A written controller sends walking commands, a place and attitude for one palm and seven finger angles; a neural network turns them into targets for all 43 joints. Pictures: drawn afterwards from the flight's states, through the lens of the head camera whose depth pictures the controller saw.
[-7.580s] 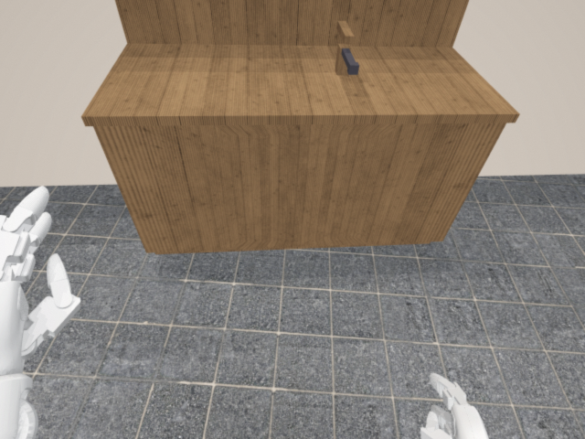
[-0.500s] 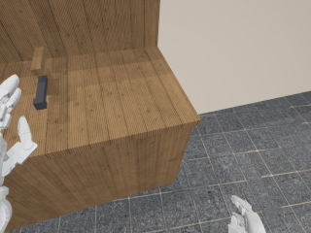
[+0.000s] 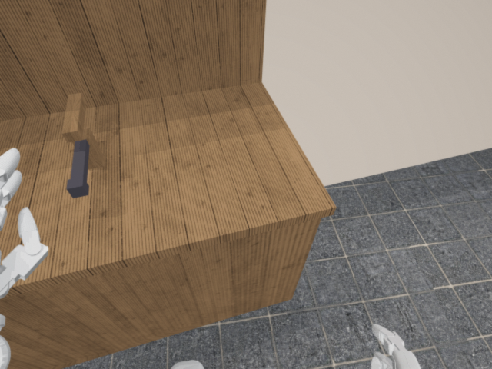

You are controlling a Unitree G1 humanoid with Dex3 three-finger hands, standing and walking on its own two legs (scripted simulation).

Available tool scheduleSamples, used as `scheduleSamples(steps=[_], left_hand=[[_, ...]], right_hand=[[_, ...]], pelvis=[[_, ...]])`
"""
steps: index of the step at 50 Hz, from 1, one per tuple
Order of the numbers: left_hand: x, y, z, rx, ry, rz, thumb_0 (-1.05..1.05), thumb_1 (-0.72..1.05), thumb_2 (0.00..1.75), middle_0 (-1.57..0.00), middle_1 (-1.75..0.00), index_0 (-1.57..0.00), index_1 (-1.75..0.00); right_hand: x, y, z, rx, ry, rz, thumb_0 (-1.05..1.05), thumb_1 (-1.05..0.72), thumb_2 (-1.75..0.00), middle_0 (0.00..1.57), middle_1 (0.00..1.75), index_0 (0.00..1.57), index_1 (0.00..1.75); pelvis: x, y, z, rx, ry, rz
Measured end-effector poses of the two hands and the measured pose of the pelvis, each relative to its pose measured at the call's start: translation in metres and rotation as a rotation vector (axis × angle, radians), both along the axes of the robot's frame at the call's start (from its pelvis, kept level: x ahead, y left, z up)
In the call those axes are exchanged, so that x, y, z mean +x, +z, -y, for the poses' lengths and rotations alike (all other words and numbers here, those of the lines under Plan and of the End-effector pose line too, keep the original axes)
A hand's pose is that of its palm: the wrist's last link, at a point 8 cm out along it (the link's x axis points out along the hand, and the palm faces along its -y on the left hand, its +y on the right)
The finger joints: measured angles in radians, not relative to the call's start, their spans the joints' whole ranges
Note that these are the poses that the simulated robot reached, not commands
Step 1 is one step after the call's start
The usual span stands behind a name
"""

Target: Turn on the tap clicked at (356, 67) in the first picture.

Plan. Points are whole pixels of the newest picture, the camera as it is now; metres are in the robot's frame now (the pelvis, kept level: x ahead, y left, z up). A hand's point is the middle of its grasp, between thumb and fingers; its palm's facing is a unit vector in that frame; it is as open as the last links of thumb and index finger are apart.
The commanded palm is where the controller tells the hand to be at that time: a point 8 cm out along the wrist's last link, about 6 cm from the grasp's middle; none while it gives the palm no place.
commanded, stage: come to a stop and stand still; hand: left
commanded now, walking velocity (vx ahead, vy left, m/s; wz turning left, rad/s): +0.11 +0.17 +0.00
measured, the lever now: (78, 187) +0.41 +0.36 +0.03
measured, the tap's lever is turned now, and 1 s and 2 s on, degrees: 0 0 0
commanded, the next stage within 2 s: look again from close up in 1.32 s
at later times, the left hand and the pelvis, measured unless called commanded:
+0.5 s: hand (23, 223) +0.25 +0.31 +0.15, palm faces +0.43 -0.82 -0.37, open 7.4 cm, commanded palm +0.20 +0.33 +0.18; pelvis +0.04 +0.05 +0.00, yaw +0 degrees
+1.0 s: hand (14, 235) +0.24 +0.31 +0.15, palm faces +0.34 -0.87 -0.36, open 7.4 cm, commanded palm +0.18 +0.36 +0.18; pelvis +0.01 +0.08 +0.00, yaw -1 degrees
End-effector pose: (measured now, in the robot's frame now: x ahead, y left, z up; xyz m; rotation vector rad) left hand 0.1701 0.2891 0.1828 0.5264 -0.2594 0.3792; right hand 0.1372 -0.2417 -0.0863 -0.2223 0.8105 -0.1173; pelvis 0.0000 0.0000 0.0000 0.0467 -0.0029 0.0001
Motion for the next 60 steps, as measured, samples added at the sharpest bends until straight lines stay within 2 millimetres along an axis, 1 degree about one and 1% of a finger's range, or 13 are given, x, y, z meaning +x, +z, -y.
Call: scheduleSamples(steps=[5,10,15,19,24,27,33,37,41,44,52,56,60], left_hand=[[0.02,-0.011,-0.017,-0.026,-0.03,0.041,0.02,0.89,0.9,-0.21,-0.3,-0.21,-0.3],[0.039,-0.004,-0.02,-0.008,-0.049,0.087,0.02,0.89,0.9,-0.21,-0.3,-0.21,-0.3],[0.036,0.014,-0.018,0.004,-0.059,0.083,0.02,0.89,0.9,-0.21,-0.3,-0.21,-0.3],[0.032,0.008,-0.029,-0.017,-0.042,0.03,0.02,0.89,0.9,-0.21,-0.3,-0.21,-0.3],[0.038,-0.014,-0.052,-0.093,0.037,-0.053,0.02,0.89,0.9,-0.21,-0.3,-0.21,-0.3],[0.045,-0.021,-0.055,-0.14,0.043,-0.06,0.02,0.89,0.9,-0.21,-0.3,-0.21,-0.3],[0.05,-0.009,-0.041,-0.126,-0.056,-0.011,0.02,0.89,0.9,-0.21,-0.3,-0.21,-0.3],[0.044,0.002,-0.044,-0.066,-0.081,-0.003,0.02,0.89,0.9,-0.21,-0.3,-0.21,-0.3],[0.047,0.026,-0.078,0.109,-0.035,0.065,0.02,0.88,0.9,-0.22,-0.3,-0.22,-0.3],[0.047,0.024,-0.103,0.056,0.049,0.095,0.02,0.88,0.9,-0.21,-0.3,-0.21,-0.3],[0.022,-0.034,-0.057,-0.137,-0.11,-0.088,0.02,0.89,0.9,-0.2,-0.3,-0.2,-0.3],[0.014,-0.032,-0.071,-0.099,-0.099,-0.052,0.02,0.88,0.9,-0.22,-0.3,-0.21,-0.3],[0.011,-0.01,-0.095,-0.039,-0.021,0.067,0.02,0.88,0.9,-0.22,-0.3,-0.22,-0.3]], right_hand=[[0.031,-0.002,-0.013,-0.044,-0.025,0.092,0.01,-0.9,-0.9,0.2,0.3,0.2,0.3],[0.055,0.004,-0.048,0.033,0.005,0.159,0.01,-0.91,-0.9,0.2,0.3,0.2,0.3],[0.068,0.009,-0.074,0.105,0.059,0.162,0.01,-0.9,-0.9,0.21,0.3,0.2,0.3],[0.072,0.011,-0.08,0.09,0.058,0.136,0.01,-0.9,-0.9,0.21,0.3,0.2,0.3],[0.072,0.014,-0.077,0.041,0.049,0.099,0.01,-0.9,-0.9,0.21,0.3,0.2,0.3],[0.072,0.019,-0.074,0.013,0.045,0.096,0.01,-0.9,-0.9,0.21,0.3,0.2,0.3],[0.073,0.03,-0.07,-0.015,0.022,0.123,0.01,-0.9,-0.9,0.21,0.3,0.2,0.3],[0.071,0.033,-0.069,-0.013,0.0,0.134,0.01,-0.9,-0.9,0.21,0.3,0.2,0.3],[0.064,0.028,-0.074,-0.037,0.056,0.109,0.01,-0.9,-0.9,0.2,0.3,0.2,0.3],[0.056,0.024,-0.077,-0.009,0.057,0.108,0.01,-0.9,-0.9,0.21,0.3,0.2,0.3],[0.03,0.019,-0.094,0.022,0.017,0.124,0.01,-0.9,-0.9,0.21,0.3,0.2,0.3],[0.022,0.022,-0.105,0.001,0.035,0.104,0.01,-0.9,-0.9,0.21,0.3,0.2,0.3],[0.023,0.022,-0.112,-0.006,0.078,0.104,0.01,-0.9,-0.9,0.21,0.3,0.2,0.3]], pelvis=[[0.013,-0.017,-0.026,-0.013,-0.012,0.03],[0.018,-0.017,-0.026,0.009,0.002,0.048],[0.028,-0.007,-0.03,-0.053,0.013,0.027],[0.035,-0.002,-0.037,-0.057,0.0,0.007],[0.037,0.002,-0.044,-0.057,-0.002,0.005],[0.036,0.004,-0.047,-0.058,0.002,0.008],[0.034,0.005,-0.052,-0.063,0.004,0.008],[0.034,0.005,-0.054,-0.067,0.001,0.005],[0.026,0.004,-0.055,-0.072,0.009,-0.002],[0.019,0.003,-0.061,-0.069,-0.009,0.004],[0.01,0.001,-0.08,-0.064,-0.014,0.027],[0.005,0.0,-0.079,-0.068,-0.001,0.032],[0.0,0.0,-0.079,-0.074,0.014,0.032]])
